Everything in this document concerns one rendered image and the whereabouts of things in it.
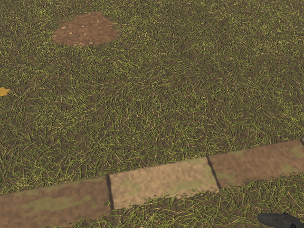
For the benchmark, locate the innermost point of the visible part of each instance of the robot right hand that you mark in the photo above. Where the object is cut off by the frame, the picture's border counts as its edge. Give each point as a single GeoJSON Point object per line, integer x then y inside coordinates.
{"type": "Point", "coordinates": [277, 220]}

